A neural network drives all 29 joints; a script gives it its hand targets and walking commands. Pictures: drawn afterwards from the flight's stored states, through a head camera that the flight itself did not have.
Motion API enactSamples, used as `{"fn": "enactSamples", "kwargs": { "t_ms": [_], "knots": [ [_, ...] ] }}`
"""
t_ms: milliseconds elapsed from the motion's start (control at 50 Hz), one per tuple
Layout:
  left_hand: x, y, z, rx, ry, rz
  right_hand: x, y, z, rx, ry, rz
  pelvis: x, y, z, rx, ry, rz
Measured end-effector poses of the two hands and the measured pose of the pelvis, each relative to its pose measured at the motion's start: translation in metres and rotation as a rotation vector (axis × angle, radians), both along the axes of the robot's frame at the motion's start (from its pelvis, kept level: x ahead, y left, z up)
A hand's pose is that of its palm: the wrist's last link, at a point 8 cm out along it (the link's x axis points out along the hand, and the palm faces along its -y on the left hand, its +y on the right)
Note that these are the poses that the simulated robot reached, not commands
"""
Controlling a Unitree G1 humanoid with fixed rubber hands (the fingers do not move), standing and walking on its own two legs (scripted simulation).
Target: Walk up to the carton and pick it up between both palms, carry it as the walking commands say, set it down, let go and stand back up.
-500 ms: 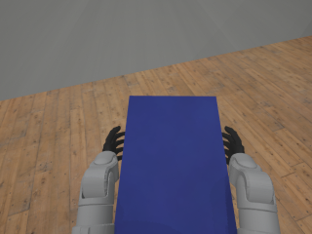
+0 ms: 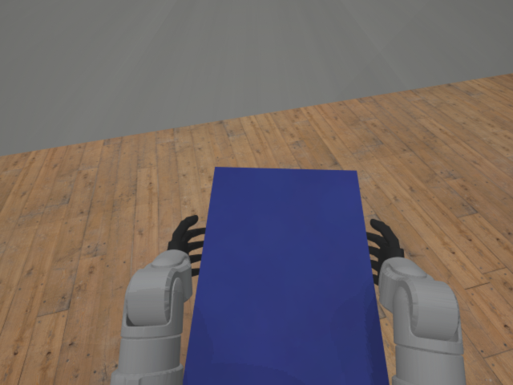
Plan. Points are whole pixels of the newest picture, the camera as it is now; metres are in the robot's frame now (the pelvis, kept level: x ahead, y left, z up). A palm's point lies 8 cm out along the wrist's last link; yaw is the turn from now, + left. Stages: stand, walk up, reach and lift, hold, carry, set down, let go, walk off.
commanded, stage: carry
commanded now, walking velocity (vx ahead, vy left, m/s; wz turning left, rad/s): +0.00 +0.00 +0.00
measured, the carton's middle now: (280, 289) +0.27 +0.00 +0.01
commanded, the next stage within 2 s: none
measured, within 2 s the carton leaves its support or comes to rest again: neither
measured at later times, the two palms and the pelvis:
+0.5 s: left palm (165, 330) +0.16 +0.14 +0.10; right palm (421, 333) +0.17 -0.16 +0.09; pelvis -0.09 -0.01 +0.01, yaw -1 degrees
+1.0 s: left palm out of the picture +0.05 +0.15 +0.09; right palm out of the picture +0.06 -0.15 +0.08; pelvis -0.21 -0.01 +0.00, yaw +0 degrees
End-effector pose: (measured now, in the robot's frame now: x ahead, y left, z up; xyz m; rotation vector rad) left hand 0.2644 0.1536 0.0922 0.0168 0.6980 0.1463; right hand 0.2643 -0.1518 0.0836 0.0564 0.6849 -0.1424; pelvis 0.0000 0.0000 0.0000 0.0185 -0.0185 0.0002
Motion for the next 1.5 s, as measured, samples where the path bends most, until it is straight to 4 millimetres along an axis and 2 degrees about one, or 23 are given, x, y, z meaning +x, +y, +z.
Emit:
{"fn": "enactSamples", "kwargs": {
  "t_ms": [80,140,200,280,360,480,560,640,720,760,800,840,880,960,1020,1100,1180,1260,1360,1500],
  "knots": [
    [-0.013,-0.007,-0.004,0.020,0.035,-0.037,-0.026,-0.007,-0.010,0.024,0.031,-0.045,-0.015,0.006,0.000,-0.008,0.025,-0.004],
    [-0.024,-0.009,-0.005,-0.004,0.043,-0.057,-0.044,-0.009,-0.005,0.016,0.045,-0.080,-0.030,0.008,0.005,0.026,0.007,-0.029],
    [-0.033,-0.010,-0.005,-0.036,0.040,-0.037,-0.050,-0.009,0.003,-0.008,0.040,-0.076,-0.040,0.005,0.008,0.008,0.013,-0.015],
    [-0.049,-0.009,0.005,-0.070,-0.038,0.014,-0.051,-0.009,0.021,-0.022,-0.038,-0.035,-0.049,-0.005,0.005,0.016,0.028,-0.016],
    [-0.067,-0.007,0.012,-0.067,-0.051,0.048,-0.061,-0.007,0.025,0.004,-0.046,-0.015,-0.064,-0.010,0.008,-0.004,0.009,-0.002],
    [-0.098,-0.008,0.008,-0.036,0.000,0.058,-0.089,-0.008,0.012,0.018,0.007,0.001,-0.083,-0.011,0.012,-0.003,0.005,-0.008],
    [-0.112,-0.011,0.006,-0.024,0.013,0.037,-0.109,-0.012,0.006,0.031,0.019,-0.020,-0.102,-0.009,0.011,-0.005,0.003,-0.019],
    [-0.122,-0.015,-0.002,-0.035,0.018,-0.006,-0.133,-0.015,0.002,0.019,0.023,-0.063,-0.124,-0.002,0.006,-0.003,-0.006,-0.053],
    [-0.134,-0.020,-0.019,-0.039,0.041,-0.063,-0.162,-0.019,-0.012,-0.003,0.045,-0.110,-0.146,0.006,-0.004,-0.015,-0.019,-0.078],
    [-0.141,-0.018,-0.018,-0.048,0.025,-0.075,-0.173,-0.016,-0.010,-0.005,0.017,-0.106,-0.156,0.005,-0.008,-0.026,-0.023,-0.068],
    [-0.153,-0.017,-0.015,-0.040,0.001,-0.062,-0.180,-0.015,-0.008,-0.016,-0.003,-0.096,-0.166,0.002,-0.010,-0.029,-0.007,-0.036],
    [-0.163,-0.014,-0.023,-0.049,0.017,-0.015,-0.178,-0.013,-0.017,-0.005,0.013,-0.058,-0.174,-0.001,-0.012,-0.017,0.021,0.004],
    [-0.183,-0.010,-0.028,-0.025,0.041,0.017,-0.184,-0.009,-0.024,0.010,0.037,-0.018,-0.187,-0.004,-0.012,-0.022,0.020,0.011],
    [-0.215,-0.006,-0.008,-0.015,-0.013,0.048,-0.203,-0.005,-0.007,0.056,-0.015,-0.006,-0.205,-0.007,-0.002,-0.009,-0.005,0.000],
    [-0.218,-0.003,-0.001,-0.015,0.004,0.056,-0.208,-0.002,-0.005,0.036,0.001,0.017,-0.210,-0.006,0.005,-0.002,0.019,-0.001],
    [-0.217,0.000,-0.009,-0.002,0.065,0.042,-0.213,0.001,-0.016,0.013,0.061,0.020,-0.215,-0.002,0.009,-0.015,0.068,0.004],
    [-0.225,0.003,-0.012,-0.034,0.055,0.030,-0.223,0.003,-0.009,-0.011,0.051,0.007,-0.232,-0.001,0.013,0.022,0.061,0.022],
    [-0.241,0.005,-0.026,-0.056,0.076,0.046,-0.234,0.005,-0.016,-0.014,0.072,0.002,-0.246,0.003,0.015,-0.004,0.055,0.015],
    [-0.264,0.010,-0.031,-0.047,0.066,0.047,-0.257,0.011,-0.023,-0.022,0.064,0.016,-0.263,0.006,0.013,-0.008,0.030,0.009],
    [-0.286,0.015,-0.023,-0.052,0.039,0.040,-0.282,0.015,-0.016,-0.022,0.037,0.007,-0.283,0.013,0.014,-0.009,0.033,0.006]
  ]
}}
